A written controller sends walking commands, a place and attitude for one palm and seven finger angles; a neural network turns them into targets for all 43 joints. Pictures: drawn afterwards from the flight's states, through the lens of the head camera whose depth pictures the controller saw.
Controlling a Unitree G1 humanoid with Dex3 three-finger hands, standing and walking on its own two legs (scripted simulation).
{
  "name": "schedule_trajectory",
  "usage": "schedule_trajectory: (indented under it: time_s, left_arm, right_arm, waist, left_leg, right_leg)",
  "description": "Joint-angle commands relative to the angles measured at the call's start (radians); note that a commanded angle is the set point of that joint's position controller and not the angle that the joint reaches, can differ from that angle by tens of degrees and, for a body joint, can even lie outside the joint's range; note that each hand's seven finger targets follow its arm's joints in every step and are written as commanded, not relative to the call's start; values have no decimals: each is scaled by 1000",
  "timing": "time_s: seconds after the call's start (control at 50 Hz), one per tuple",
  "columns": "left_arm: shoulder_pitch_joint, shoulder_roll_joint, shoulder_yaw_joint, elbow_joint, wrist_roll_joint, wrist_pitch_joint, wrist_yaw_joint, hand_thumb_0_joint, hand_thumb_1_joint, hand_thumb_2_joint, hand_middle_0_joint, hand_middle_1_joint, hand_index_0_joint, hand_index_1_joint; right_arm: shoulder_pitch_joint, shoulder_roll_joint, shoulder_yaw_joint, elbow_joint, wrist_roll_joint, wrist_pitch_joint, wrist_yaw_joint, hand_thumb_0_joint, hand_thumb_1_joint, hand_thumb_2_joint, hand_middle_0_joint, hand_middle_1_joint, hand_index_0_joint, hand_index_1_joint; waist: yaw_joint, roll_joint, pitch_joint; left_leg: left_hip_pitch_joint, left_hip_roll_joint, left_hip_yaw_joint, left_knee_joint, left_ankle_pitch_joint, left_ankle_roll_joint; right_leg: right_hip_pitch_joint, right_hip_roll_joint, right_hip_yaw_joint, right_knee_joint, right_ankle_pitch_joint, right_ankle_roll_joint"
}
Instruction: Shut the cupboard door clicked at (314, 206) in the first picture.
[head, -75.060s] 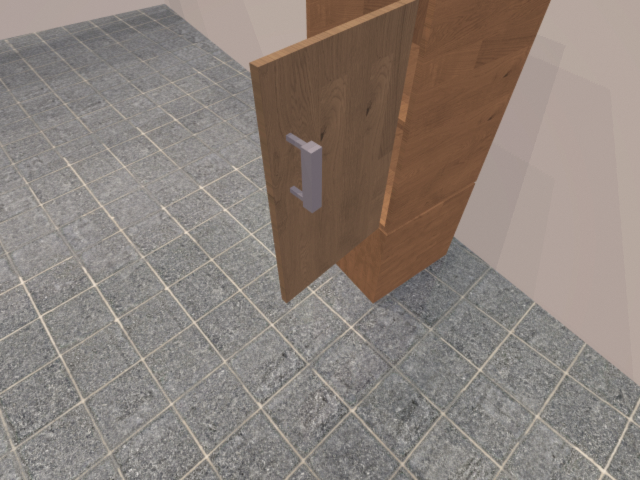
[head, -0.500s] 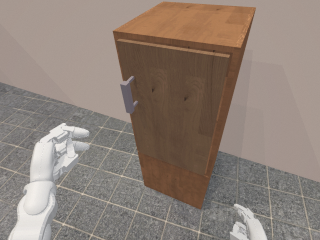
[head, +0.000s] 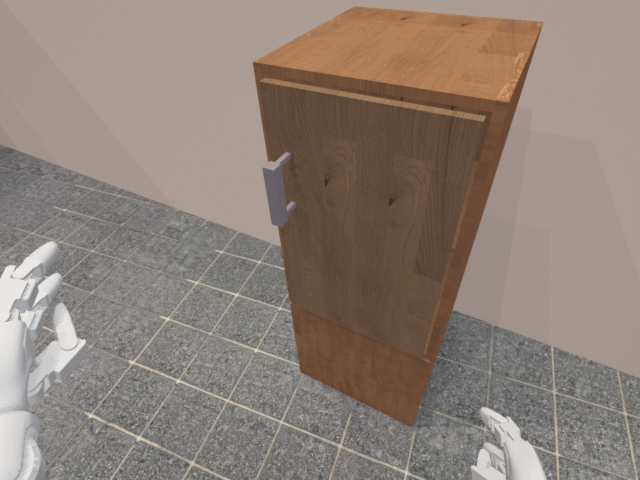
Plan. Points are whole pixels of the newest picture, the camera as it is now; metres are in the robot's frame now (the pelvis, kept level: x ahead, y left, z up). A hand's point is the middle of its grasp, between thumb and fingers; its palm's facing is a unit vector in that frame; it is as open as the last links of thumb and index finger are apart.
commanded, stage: draw the hand back to the body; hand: left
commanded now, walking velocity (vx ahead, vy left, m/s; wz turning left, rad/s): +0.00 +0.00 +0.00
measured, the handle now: (282, 189) +0.59 +0.16 +0.06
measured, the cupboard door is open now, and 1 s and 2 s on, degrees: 0 0 0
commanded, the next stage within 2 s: step back with the hand held close in 0.14 s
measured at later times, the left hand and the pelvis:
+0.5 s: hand (91, 336) +0.20 +0.26 +0.15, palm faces +0.40 -0.79 -0.47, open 7.4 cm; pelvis +0.00 +0.00 +0.00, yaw -1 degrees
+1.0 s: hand (16, 403) +0.12 +0.29 +0.16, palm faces +0.46 -0.77 -0.45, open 7.4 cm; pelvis -0.07 +0.02 -0.02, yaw +0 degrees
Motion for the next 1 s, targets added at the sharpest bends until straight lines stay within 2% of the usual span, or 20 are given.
schedule_trajectory:
  time_s: [0.0,0.12,0.2,0.24,0.26,0.3,0.34,0.42,0.46,0.52,0.66,0.7,0.72,0.76,0.82,0.84,0.9,0.92,0.94,0.98]
  left_arm:
    - [-117,236,130,-278,3,-86,15,0,900,900,-200,-300,-200,-300]
    - [-64,227,142,-225,-6,-74,3,0,900,900,-200,-300,-200,-300]
    - [-71,214,130,-219,-9,-76,0,0,900,900,-200,-300,-200,-300]
    - [-69,219,130,-241,-8,-80,0,0,900,900,-200,-300,-200,-300]
    - [-149,323,224,-296,0,-114,8,0,900,900,-200,-300,-200,-300]
    - [-34,245,150,-218,3,-123,4,0,900,900,-200,-300,-200,-300]
    - [-3,259,165,-231,4,-136,8,0,900,900,-200,-300,-200,-300]
    - [39,282,186,-272,-2,-138,18,0,900,900,-200,-300,-200,-300]
    - [57,284,191,-277,-6,-132,22,0,900,900,-200,-300,-200,-300]
    - [70,314,218,-286,-10,-129,29,0,900,900,-200,-300,-200,-300]
    - [100,298,201,-337,-7,-141,43,0,900,900,-200,-300,-200,-300]
    - [99,303,213,-345,-2,-154,47,0,900,900,-200,-300,-200,-300]
    - [92,330,238,-351,1,-161,49,0,900,900,-200,-300,-200,-300]
    - [86,294,219,-340,8,-176,50,0,900,900,-200,-300,-200,-300]
    - [62,308,242,-340,21,-198,51,0,900,900,-200,-300,-200,-300]
    - [60,281,222,-337,25,-204,50,0,900,900,-200,-300,-200,-300]
    - [32,273,213,-339,34,-216,53,0,900,900,-200,-300,-200,-300]
    - [27,299,233,-348,35,-222,55,0,900,900,-200,-300,-200,-300]
    - [28,275,209,-353,33,-226,56,0,900,900,-200,-300,-200,-300]
    - [24,280,201,-360,28,-231,64,0,900,900,-200,-300,-200,-300]
  right_arm:
    - [-141,-90,-34,-175,2,-67,-8,0,-900,-900,200,300,200,300]
    - [-142,-88,-35,-174,4,-60,-7,0,-900,-900,200,300,200,300]
    - [-140,-87,-36,-181,6,-55,-6,0,-900,-900,200,300,200,300]
    - [-138,-89,-39,-182,5,-56,-7,0,-900,-900,200,300,200,300]
    - [-135,-112,-46,-207,10,-33,-4,0,-900,-900,200,300,200,300]
    - [-127,-103,-51,-190,4,-11,-4,0,-900,-900,200,300,200,300]
    - [-123,-104,-57,-195,4,3,-7,0,-900,-900,200,300,200,300]
    - [-121,-118,-69,-217,6,34,-19,0,-900,-900,200,300,200,300]
    - [-114,-116,-70,-232,10,52,-21,0,-900,-900,200,300,200,300]
    - [-118,-121,-76,-245,11,71,-26,0,-900,-900,200,300,200,300]
    - [-100,-124,-72,-265,15,73,-26,0,-900,-900,200,300,200,300]
    - [-93,-129,-72,-264,12,62,-28,0,-900,-900,200,300,200,300]
    - [-102,-137,-76,-265,8,57,-30,0,-900,-900,200,300,200,300]
    - [-90,-131,-70,-265,11,44,-27,0,-900,-900,200,300,200,300]
    - [-87,-143,-76,-259,5,21,-28,0,-900,-900,200,300,200,300]
    - [-76,-133,-73,-254,6,14,-27,0,-900,-900,200,300,200,300]
    - [-60,-136,-77,-244,1,-6,-23,0,-900,-900,200,300,200,300]
    - [-61,-138,-81,-238,-3,-14,-23,0,-900,-900,200,300,200,300]
    - [-50,-125,-76,-234,-1,-19,-19,0,-900,-900,200,300,200,300]
    - [-45,-119,-76,-218,-7,-27,-14,0,-900,-900,200,300,200,300]
  waist:
    - [-16,18,-81]
    - [-14,-3,-17]
    - [-17,-17,-17]
    - [-17,-5,-59]
    - [-49,-14,-10]
    - [-60,-88,-25]
    - [-62,-73,-76]
    - [-66,-21,-154]
    - [-67,-43,-170]
    - [-66,-55,-187]
    - [-71,-13,-153]
    - [-72,16,-136]
    - [-70,38,-121]
    - [-74,48,-96]
    - [-74,65,-69]
    - [-78,57,-73]
    - [-80,31,-62]
    - [-79,-1,-69]
    - [-84,-40,-68]
    - [-89,-77,-62]
  left_leg:
    - [52,14,-27,-56,138,4]
    - [34,22,-16,-56,154,1]
    - [36,22,-12,-61,123,4]
    - [50,20,-10,-55,149,7]
    - [-29,45,-28,9,97,27]
    - [-42,39,-32,57,86,22]
    - [-40,45,-31,66,151,18]
    - [-14,67,-38,48,341,14]
    - [-23,79,-44,49,404,13]
    - [-34,81,-39,48,387,14]
    - [-168,102,-78,-14,202,22]
    - [-234,117,-102,-58,88,31]
    - [-280,124,-115,-85,-6,40]
    - [-396,139,-144,-127,-177,52]
    - [-520,156,-172,-159,-366,69]
    - [-536,158,-171,-151,-378,71]
    - [-553,142,-156,-97,-419,68]
    - [-518,124,-140,-59,-401,59]
    - [-471,104,-128,-14,-369,46]
    - [-358,69,-99,76,-290,23]
  right_leg:
    - [-60,18,8,-65,153,-21]
    - [-83,22,12,-86,172,-17]
    - [-90,19,13,-86,138,-14]
    - [-65,15,17,-80,168,-14]
    - [-148,-44,91,-130,203,-15]
    - [-181,-87,110,-138,210,-25]
    - [-157,-97,93,-93,300,-27]
    - [-125,-65,61,-11,417,-10]
    - [-106,-55,52,20,456,-5]
    - [-108,-53,65,25,466,-2]
    - [-102,-31,62,48,257,2]
    - [-85,-11,58,67,184,5]
    - [-70,0,63,74,151,7]
    - [-21,6,63,115,100,6]
    - [20,23,71,153,56,9]
    - [25,19,72,165,51,8]
    - [-17,6,104,139,-21,-2]
    - [-57,-9,128,93,-61,-7]
    - [-120,-35,146,50,-112,-20]
    - [-263,-84,196,-42,-209,-48]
